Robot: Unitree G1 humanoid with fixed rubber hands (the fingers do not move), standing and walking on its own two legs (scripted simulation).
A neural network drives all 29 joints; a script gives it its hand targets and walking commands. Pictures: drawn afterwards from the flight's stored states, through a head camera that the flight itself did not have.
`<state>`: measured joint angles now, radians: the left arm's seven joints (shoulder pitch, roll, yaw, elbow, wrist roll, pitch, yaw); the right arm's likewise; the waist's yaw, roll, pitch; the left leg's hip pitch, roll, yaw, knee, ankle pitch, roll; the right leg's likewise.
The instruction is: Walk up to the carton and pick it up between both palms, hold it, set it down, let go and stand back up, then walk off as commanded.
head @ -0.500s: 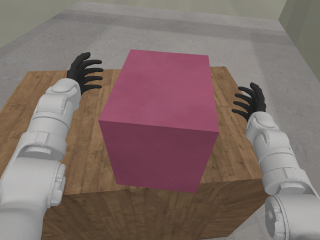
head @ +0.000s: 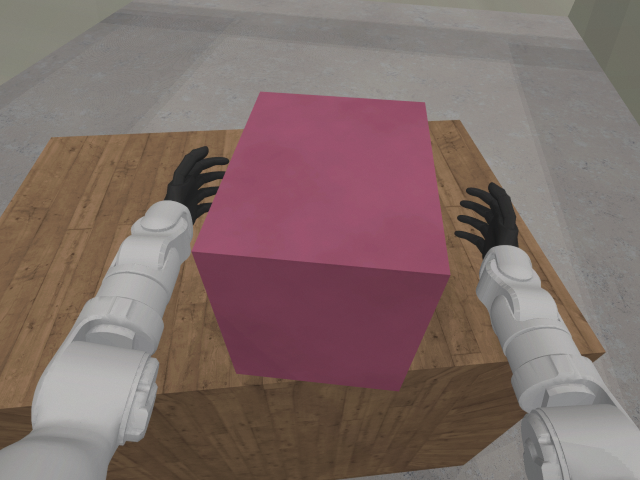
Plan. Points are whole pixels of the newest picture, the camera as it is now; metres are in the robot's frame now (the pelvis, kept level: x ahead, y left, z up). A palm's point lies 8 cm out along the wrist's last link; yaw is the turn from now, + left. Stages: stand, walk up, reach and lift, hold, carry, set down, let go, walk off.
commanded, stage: reach and lift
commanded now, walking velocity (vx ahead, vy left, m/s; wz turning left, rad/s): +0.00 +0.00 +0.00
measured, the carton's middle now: (329, 240) +0.42 -0.03 +0.08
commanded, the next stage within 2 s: none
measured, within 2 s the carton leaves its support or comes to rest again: leaves its support in 1.98 s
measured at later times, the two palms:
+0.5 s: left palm (202, 210) +0.44 +0.13 +0.13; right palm (458, 237) +0.38 -0.19 +0.12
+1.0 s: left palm (203, 213) +0.44 +0.13 +0.13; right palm (457, 234) +0.38 -0.19 +0.12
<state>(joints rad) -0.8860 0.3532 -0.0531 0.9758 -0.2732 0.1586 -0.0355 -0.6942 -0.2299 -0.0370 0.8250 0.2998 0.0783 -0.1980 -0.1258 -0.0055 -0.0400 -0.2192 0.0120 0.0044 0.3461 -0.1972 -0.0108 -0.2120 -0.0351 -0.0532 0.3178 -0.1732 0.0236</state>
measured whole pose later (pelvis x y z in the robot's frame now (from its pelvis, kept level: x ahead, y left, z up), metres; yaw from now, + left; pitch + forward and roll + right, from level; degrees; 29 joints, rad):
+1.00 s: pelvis -0.01 +0.00 +0.00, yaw +0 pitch +4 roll -1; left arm -0.89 0.23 0.05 0.98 -0.15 0.17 0.01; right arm -0.80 -0.08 -0.08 0.89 0.24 0.09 -0.28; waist -0.13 -0.01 -0.05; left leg -0.23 0.01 0.00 0.36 -0.20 -0.01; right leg -0.21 -0.03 -0.05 0.32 -0.17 0.02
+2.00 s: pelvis -0.02 +0.01 +0.00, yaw +0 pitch +2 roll -1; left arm -0.82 0.13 0.21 0.84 0.14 0.21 -0.07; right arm -0.65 0.03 -0.29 0.73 -0.08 0.05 -0.18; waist -0.13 -0.03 -0.06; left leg -0.20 0.01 0.00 0.34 -0.18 -0.01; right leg -0.17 -0.03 -0.05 0.27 -0.13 0.03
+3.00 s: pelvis -0.03 +0.00 +0.00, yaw +0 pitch +1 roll -1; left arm -0.84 0.13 0.21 0.55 0.14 0.57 0.02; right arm -0.87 -0.11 -0.13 0.78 0.18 0.28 -0.17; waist -0.12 -0.03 -0.12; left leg -0.19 0.01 0.00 0.33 -0.15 0.00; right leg -0.17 -0.03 -0.05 0.27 -0.11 0.03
